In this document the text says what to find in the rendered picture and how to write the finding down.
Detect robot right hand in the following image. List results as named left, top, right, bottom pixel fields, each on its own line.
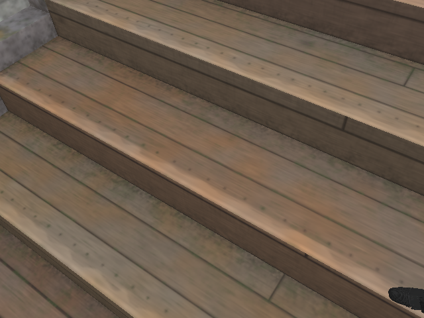
left=388, top=287, right=424, bottom=313

